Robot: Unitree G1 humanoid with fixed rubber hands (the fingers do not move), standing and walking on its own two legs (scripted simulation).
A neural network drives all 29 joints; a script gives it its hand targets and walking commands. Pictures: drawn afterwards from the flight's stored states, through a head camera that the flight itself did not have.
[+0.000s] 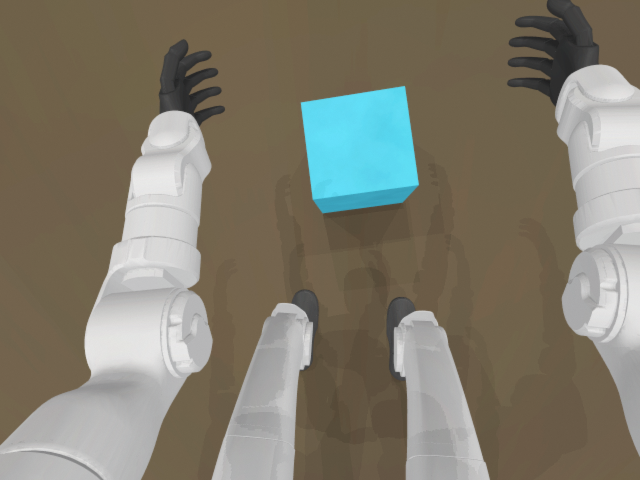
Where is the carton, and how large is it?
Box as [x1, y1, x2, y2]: [301, 86, 418, 212]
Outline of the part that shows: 404,86 301,102 313,200 322,212 402,202 417,186 418,182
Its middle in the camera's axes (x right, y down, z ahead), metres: +0.09 -0.18 +0.89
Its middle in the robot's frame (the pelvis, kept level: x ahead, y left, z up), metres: +0.56 +0.01 -0.54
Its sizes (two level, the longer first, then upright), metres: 0.210 0.200 0.250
